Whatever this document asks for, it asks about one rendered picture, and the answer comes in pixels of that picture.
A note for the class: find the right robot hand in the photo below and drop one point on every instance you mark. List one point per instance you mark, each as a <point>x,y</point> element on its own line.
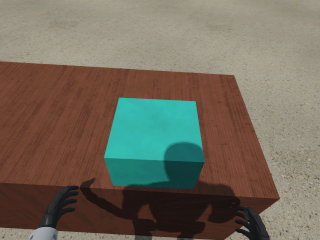
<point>256,227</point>

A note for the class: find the carton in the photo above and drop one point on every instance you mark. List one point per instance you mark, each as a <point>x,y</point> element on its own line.
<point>155,143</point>

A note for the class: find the left robot hand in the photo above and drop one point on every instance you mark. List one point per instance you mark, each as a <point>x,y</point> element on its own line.
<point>54,210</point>

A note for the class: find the pedestal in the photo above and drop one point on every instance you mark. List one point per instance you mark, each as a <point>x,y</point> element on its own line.
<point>55,123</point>

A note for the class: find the robot left forearm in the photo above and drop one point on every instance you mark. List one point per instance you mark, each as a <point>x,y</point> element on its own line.
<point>44,233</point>

